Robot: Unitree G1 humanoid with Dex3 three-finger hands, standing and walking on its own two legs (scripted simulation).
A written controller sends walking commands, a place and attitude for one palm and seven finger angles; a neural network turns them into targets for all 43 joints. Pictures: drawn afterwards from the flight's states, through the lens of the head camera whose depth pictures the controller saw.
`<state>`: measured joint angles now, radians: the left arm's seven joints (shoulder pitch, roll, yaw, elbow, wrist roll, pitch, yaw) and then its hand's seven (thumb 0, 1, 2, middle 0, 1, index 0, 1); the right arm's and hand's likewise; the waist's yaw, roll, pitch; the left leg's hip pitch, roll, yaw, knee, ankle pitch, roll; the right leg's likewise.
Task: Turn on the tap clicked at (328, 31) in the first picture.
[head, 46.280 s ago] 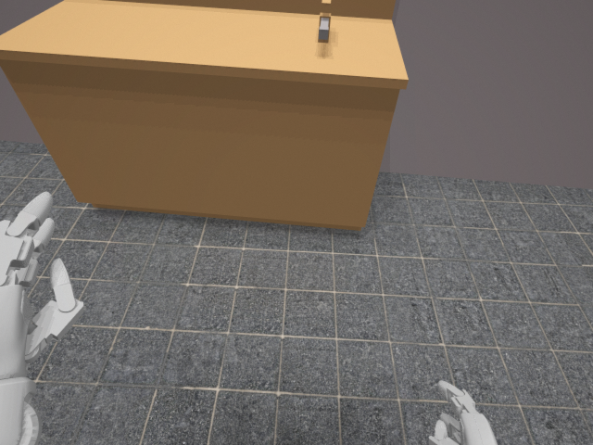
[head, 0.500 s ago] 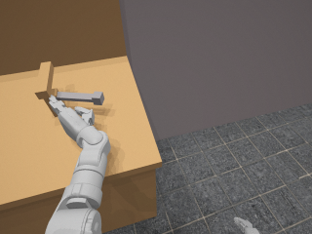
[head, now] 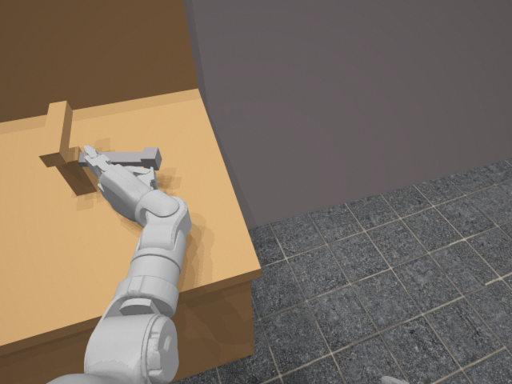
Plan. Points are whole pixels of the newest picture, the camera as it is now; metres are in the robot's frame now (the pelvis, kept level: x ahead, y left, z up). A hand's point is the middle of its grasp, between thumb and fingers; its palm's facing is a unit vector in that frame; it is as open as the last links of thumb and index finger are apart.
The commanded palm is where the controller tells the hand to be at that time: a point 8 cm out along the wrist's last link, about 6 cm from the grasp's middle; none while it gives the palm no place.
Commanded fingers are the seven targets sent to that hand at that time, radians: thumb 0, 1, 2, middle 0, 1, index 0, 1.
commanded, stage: push the lever round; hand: left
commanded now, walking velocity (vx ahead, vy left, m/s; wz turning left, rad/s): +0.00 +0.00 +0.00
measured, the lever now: (151, 159) +0.46 +0.20 +0.11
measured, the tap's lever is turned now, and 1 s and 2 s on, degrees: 72 86 78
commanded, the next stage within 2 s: lift the hand up off the lever in 0.48 s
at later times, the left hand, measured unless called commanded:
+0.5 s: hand (161, 160) +0.46 +0.18 +0.10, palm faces +0.83 -0.55 -0.11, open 7.7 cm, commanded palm +0.41 +0.20 +0.10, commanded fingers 0.00 0.90 0.90 -0.15 -0.15 -0.15 -0.15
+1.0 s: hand (161, 158) +0.46 +0.18 +0.10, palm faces +0.83 -0.56 -0.09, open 7.7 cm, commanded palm +0.41 +0.20 +0.12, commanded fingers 0.00 0.90 0.90 -0.15 -0.15 -0.15 -0.15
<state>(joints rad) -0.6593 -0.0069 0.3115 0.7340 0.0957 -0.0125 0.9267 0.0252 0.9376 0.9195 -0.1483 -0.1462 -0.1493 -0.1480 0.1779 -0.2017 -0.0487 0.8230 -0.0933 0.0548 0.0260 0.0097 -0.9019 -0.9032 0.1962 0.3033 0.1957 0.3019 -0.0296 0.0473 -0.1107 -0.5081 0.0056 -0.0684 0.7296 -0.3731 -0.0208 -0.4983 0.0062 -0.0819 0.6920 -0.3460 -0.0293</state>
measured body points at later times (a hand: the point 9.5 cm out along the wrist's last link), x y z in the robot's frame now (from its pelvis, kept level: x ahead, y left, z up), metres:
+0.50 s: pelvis +0.00 -0.01 -0.01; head +0.04 -0.02 +0.44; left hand +0.41 +0.21 +0.11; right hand +0.06 -0.26 -0.15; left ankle -0.01 +0.13 -0.72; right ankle +0.00 -0.10 -0.72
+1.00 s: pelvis -0.01 -0.01 +0.00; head +0.04 -0.02 +0.44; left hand +0.41 +0.21 +0.11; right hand +0.04 -0.27 -0.14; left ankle -0.01 +0.13 -0.72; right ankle +0.00 -0.10 -0.72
